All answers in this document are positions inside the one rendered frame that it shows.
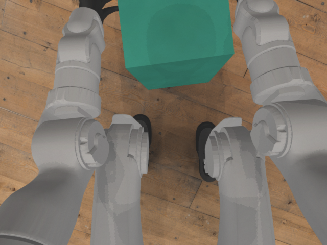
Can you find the right robot thigh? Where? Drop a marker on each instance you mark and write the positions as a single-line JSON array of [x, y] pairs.
[[245, 208]]

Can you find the left robot thigh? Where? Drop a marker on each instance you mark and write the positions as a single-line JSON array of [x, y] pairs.
[[116, 213]]

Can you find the carton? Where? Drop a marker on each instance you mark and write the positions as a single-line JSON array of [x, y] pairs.
[[170, 43]]

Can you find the robot right forearm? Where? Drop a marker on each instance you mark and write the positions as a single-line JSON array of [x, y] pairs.
[[270, 54]]

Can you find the robot left forearm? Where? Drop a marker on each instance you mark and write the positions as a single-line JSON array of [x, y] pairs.
[[78, 69]]

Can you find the robot left hand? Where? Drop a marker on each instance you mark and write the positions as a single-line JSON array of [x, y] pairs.
[[97, 5]]

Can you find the right robot upper arm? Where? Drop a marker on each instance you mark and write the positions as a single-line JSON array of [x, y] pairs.
[[294, 135]]

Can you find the robot thigh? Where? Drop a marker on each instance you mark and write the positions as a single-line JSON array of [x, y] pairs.
[[116, 213], [245, 208]]

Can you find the left robot upper arm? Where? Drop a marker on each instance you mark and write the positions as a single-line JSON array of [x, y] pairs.
[[45, 211]]

